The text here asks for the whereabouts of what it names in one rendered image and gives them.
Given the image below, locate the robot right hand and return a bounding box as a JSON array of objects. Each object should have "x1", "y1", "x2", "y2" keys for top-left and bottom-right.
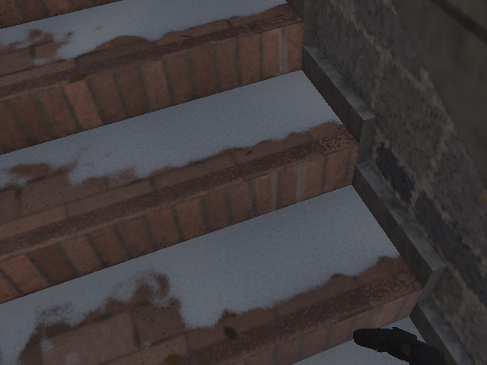
[{"x1": 353, "y1": 327, "x2": 448, "y2": 365}]

